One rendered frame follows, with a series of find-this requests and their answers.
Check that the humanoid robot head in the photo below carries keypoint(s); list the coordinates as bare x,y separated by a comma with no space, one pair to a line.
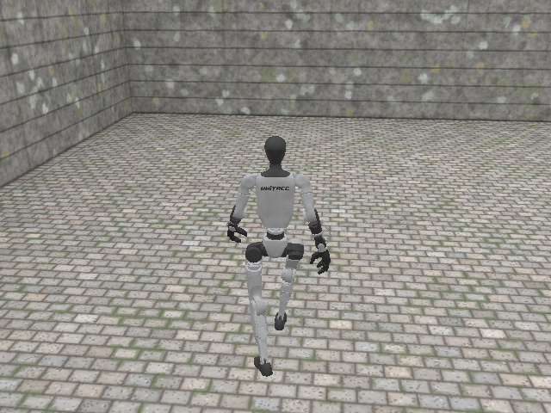
275,148

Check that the left robot hand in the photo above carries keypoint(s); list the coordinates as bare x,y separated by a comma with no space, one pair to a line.
230,234

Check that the robot right forearm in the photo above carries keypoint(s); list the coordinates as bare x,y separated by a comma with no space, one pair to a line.
317,233

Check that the robot left forearm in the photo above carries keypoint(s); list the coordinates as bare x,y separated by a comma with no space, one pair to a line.
233,222

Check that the robot left thigh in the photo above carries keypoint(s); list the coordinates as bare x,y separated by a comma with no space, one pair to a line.
253,271

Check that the right robot hand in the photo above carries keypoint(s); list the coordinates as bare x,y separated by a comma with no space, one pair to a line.
324,262

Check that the robot right upper arm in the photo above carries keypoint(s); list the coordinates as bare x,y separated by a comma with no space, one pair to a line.
306,194

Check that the robot left upper arm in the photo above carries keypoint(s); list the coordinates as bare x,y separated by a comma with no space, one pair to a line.
248,182

